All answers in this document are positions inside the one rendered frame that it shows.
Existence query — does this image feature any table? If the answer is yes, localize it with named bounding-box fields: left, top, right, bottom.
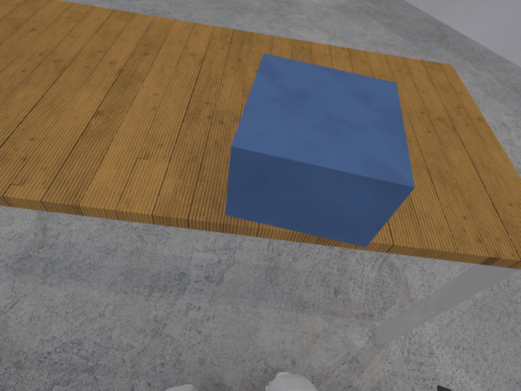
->
left=0, top=0, right=521, bottom=344

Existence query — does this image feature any robot right thigh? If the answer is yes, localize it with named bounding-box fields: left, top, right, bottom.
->
left=265, top=374, right=318, bottom=391

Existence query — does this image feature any carton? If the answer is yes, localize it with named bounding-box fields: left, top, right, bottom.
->
left=225, top=53, right=414, bottom=247

